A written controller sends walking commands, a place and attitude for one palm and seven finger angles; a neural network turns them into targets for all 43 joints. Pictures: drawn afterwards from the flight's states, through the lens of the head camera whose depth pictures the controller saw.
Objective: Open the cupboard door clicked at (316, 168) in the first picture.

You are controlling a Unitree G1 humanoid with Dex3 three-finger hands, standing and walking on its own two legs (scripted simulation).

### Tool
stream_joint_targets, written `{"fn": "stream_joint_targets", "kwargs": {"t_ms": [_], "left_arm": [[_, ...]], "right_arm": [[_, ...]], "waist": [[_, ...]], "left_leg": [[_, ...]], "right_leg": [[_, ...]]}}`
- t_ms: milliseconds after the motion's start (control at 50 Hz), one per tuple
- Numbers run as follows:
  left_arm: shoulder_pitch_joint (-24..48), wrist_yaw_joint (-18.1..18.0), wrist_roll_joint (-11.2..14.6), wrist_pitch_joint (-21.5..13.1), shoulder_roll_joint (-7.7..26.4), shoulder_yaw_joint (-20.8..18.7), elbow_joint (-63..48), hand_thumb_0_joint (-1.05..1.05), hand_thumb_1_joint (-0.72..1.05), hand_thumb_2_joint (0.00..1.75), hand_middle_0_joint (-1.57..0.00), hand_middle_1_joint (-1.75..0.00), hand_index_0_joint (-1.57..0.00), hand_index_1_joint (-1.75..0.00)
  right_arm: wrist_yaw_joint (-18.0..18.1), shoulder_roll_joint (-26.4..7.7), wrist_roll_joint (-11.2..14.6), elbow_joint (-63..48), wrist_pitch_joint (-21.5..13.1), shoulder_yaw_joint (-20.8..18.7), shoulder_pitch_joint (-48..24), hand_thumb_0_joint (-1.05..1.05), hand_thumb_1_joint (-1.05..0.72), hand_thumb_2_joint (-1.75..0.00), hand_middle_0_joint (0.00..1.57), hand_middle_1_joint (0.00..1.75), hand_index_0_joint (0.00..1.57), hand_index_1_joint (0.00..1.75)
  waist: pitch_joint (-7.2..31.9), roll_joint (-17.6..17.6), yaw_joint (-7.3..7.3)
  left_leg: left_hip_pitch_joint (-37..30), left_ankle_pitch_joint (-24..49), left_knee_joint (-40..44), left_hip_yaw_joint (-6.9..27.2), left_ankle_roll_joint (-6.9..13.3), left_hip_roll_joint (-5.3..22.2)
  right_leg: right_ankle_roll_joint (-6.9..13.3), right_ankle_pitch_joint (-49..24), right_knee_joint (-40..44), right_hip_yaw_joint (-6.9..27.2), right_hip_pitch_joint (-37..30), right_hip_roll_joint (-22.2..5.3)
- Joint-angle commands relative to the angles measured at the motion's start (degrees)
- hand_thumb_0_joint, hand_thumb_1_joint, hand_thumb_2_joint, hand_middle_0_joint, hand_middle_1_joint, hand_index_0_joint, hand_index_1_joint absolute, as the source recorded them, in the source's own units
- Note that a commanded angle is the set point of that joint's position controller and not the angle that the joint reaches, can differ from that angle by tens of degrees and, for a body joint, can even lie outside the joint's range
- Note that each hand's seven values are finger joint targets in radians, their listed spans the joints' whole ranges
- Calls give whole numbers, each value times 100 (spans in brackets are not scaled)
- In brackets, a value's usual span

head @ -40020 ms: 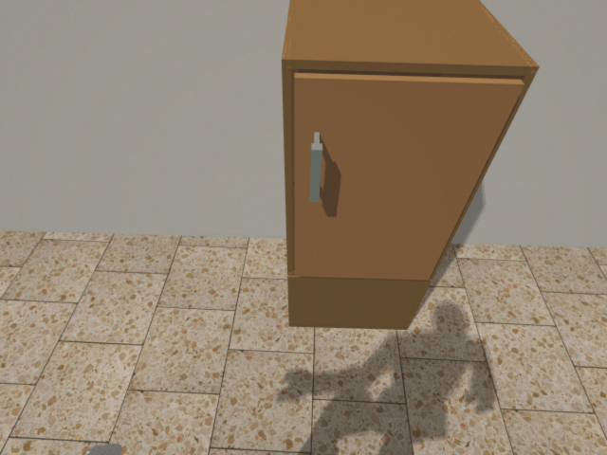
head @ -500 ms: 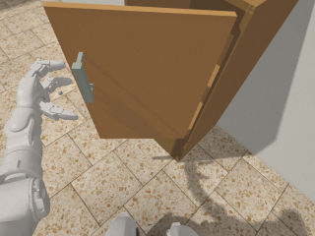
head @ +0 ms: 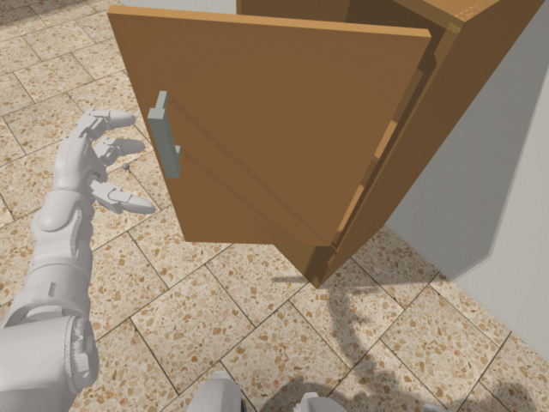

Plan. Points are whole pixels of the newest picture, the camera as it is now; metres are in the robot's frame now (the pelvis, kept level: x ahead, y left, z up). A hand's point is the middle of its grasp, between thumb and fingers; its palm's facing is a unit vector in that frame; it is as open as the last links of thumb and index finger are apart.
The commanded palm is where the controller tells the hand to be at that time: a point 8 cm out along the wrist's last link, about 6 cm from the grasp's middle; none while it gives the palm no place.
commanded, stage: move the hooked fingers beside the handle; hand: left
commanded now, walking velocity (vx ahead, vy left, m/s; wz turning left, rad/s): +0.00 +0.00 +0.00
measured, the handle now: (168, 136) +0.51 +0.16 +0.07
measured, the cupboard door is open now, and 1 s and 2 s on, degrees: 48 48 50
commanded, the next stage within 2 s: slide the fingers in behind the handle in 0.12 s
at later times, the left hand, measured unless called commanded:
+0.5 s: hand (145, 164) +0.45 +0.19 +0.07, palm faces +0.00 -1.00 +0.01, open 14.0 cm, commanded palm +0.42 +0.24 +0.08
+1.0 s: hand (167, 167) +0.45 +0.16 +0.07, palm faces -0.01 -1.00 +0.01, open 14.0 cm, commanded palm +0.42 +0.20 +0.08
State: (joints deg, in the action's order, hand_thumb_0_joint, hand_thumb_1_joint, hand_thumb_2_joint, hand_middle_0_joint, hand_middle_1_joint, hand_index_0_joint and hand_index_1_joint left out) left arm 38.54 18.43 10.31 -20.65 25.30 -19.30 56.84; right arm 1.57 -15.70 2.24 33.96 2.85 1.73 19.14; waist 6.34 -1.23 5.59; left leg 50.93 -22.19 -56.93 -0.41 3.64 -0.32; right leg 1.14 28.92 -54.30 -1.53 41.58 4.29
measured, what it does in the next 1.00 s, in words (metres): stands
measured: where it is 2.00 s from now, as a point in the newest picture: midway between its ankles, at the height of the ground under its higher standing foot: outside the picture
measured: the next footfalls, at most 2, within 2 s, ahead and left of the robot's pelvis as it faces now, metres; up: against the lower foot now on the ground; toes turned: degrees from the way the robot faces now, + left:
none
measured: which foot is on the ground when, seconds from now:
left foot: down 0.00-1.00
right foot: down 0.00-1.00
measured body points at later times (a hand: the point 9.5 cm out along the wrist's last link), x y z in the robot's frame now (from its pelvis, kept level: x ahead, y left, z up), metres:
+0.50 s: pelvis +0.00 -0.01 +0.00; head +0.09 +0.01 +0.44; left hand +0.44 +0.24 +0.08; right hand +0.04 -0.28 -0.11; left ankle +0.05 +0.07 -0.68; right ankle -0.03 -0.12 -0.68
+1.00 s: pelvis +0.00 -0.02 +0.00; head +0.08 -0.01 +0.44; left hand +0.44 +0.21 +0.08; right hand +0.07 -0.28 -0.12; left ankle +0.05 +0.07 -0.68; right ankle -0.03 -0.12 -0.68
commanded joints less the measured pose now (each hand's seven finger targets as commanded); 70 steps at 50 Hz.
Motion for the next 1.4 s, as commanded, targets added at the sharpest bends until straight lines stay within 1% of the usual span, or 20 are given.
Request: {"fn": "stream_joint_targets", "kwargs": {"t_ms": [0,20,80,140,200,260,300,420,460,480,540,680,720,880,960,1120,1200,1280,1340,1380], "left_arm": [[2477,-90,78,-501,1378,-188,-1270,0,-50,30,-30,-120,-30,-120],[2460,-84,81,-487,1176,-17,-1209,0,-50,30,-30,-120,-30,-120],[2185,-101,62,-455,1454,-288,-1057,0,-50,30,-30,-120,-30,-120],[2482,-66,37,-458,1353,-135,-1033,0,-50,30,-30,-120,-30,-120],[2475,-91,63,-536,1498,-291,-1181,0,-50,30,-30,-120,-30,-120],[2574,-76,118,-551,1008,66,-1202,0,-50,30,-30,-120,-30,-120],[2271,-137,99,-508,1273,-195,-1162,0,-50,30,-30,-120,-30,-120],[2185,-258,56,-456,1253,-170,-1193,0,-50,30,-30,-120,-30,-120],[2343,-282,60,-528,1491,-363,-1292,0,-50,30,-30,-120,-30,-120],[2237,-283,39,-542,1414,-289,-1321,0,-50,30,-30,-120,-30,-120],[2033,-255,81,-553,1315,-279,-1324,0,-50,30,-30,-120,-30,-120],[2089,-260,145,-459,796,133,-1413,0,-50,30,-30,-120,-30,-120],[2061,-343,152,-443,850,58,-1346,0,-50,30,-30,-120,-30,-120],[2306,-639,-12,-561,671,214,-1477,0,-50,30,-30,-120,-30,-120],[2288,-748,-33,-600,585,225,-1508,0,-50,30,-30,-120,-30,-120],[2335,-938,-106,-562,330,394,-1251,0,-50,30,-30,-120,-30,-120],[2423,-1055,-146,-657,321,358,-1413,0,-50,30,-30,-120,-30,-120],[2201,-1091,-177,-710,-82,697,-1644,0,-50,30,-30,-120,-30,-120],[2487,-1111,-165,-704,-389,987,-1738,0,-50,30,-30,-120,-30,-120],[2416,-1164,-170,-715,-349,944,-1721,0,-50,30,-30,-120,-30,-120]], "right_arm": [[54,-1011,5,-368,-102,-397,607,0,-90,-90,20,30,20,30],[47,-988,4,-379,-110,-386,568,0,-90,-90,20,30,20,30],[51,-1017,-6,-378,-92,-383,625,0,-90,-90,20,30,20,30],[63,-1008,10,-363,-72,-375,640,0,-90,-90,20,30,20,30],[61,-1016,-8,-356,-77,-385,660,0,-90,-90,20,30,20,30],[47,-961,7,-325,-106,-397,651,0,-90,-90,20,30,20,30],[36,-995,0,-325,-89,-413,681,0,-90,-90,20,30,20,30],[17,-930,9,-370,-51,-384,633,0,-90,-90,20,30,20,30],[35,-951,8,-353,-62,-390,665,0,-90,-90,20,30,20,30],[27,-922,5,-376,-64,-379,611,0,-90,-90,20,30,20,30],[12,-910,19,-402,-78,-388,616,0,-90,-90,20,30,20,30],[-23,-881,30,-365,-106,-411,556,0,-90,-90,20,30,20,30],[-26,-888,24,-345,-106,-421,560,0,-90,-90,20,30,20,30],[-65,-858,-7,-326,-146,-412,493,0,-90,-90,20,30,20,30],[-87,-853,-13,-354,-164,-419,524,0,-90,-90,20,30,20,30],[-112,-816,-27,-341,-136,-420,511,0,-90,-90,20,30,20,30],[-135,-811,-50,-316,-152,-440,564,0,-90,-90,20,30,20,30],[-186,-776,-62,-318,-181,-466,545,0,-90,-90,20,30,20,30],[-205,-750,-39,-271,-198,-477,530,0,-90,-90,20,30,20,30],[-197,-766,-61,-233,-220,-496,540,0,-90,-90,20,30,20,30]], "waist": [[2195,-635,96],[2120,-620,129],[2280,-547,36],[2056,-467,130],[2318,-588,54],[2238,-529,168],[2360,-510,33],[2147,-368,56],[2225,-292,46],[2267,-464,23],[2279,-385,-4],[2143,-417,93],[2082,-253,74],[2229,-430,72],[2341,-312,43],[2062,-141,103],[2295,-271,77],[2473,-328,69],[2252,-238,209],[2272,-174,199]], "left_leg": [[-3167,1510,660,693,-194,243],[-3121,1399,666,683,-188,234],[-3027,1569,612,586,-162,203],[-2860,1374,649,605,-153,215],[-2999,1536,613,610,-166,212],[-3054,1509,587,613,-145,208],[-2985,1590,601,574,-157,190],[-2606,1527,541,391,-96,130],[-2506,1528,502,372,-74,119],[-2559,1544,496,339,-88,108],[-2563,1597,514,346,-98,116],[-2733,1625,468,368,-98,120],[-2612,1575,478,371,-96,112],[-2758,1584,438,402,-125,103],[-2740,1612,452,405,-121,93],[-2551,1333,483,367,-126,90],[-2703,1505,454,366,-137,90],[-2917,1748,412,371,-142,88],[-2854,1527,442,373,-133,93],[-2856,1491,420,360,-114,81]], "right_leg": [[93,-1367,737,2,738,-56],[91,-1294,749,-10,751,-56],[86,-1495,733,26,530,-51],[73,-1378,753,22,637,-61],[88,-1478,709,35,550,-49],[84,-1454,738,16,654,-38],[85,-1562,722,25,469,-38],[38,-1800,771,119,183,-46],[33,-1875,752,166,46,-50],[32,-1923,741,182,31,-48],[27,-1985,748,179,-11,-52],[31,-1983,757,129,234,-41],[23,-2002,772,145,148,-52],[44,-1918,683,129,277,-64],[39,-1945,675,132,183,-59],[14,-1798,737,138,275,-59],[18,-1903,690,142,267,-61],[38,-2116,649,110,237,-35],[10,-1969,725,105,378,-44],[8,-1988,745,128,345,-34]]}}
